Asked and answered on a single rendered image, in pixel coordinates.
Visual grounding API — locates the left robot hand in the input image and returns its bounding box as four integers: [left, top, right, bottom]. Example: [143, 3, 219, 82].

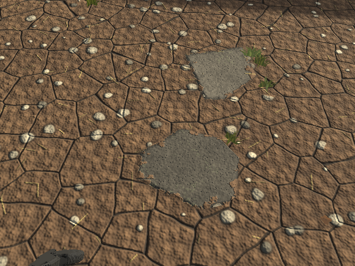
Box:
[29, 249, 84, 266]

